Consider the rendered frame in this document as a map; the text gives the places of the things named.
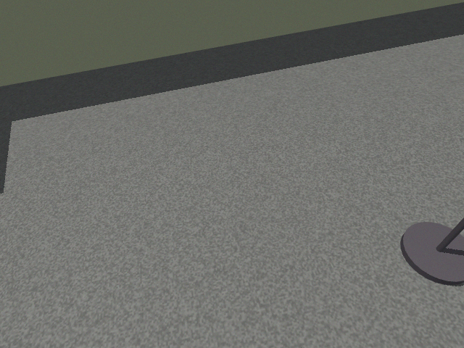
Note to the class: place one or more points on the floor lamp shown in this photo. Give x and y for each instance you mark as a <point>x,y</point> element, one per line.
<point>435,251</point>

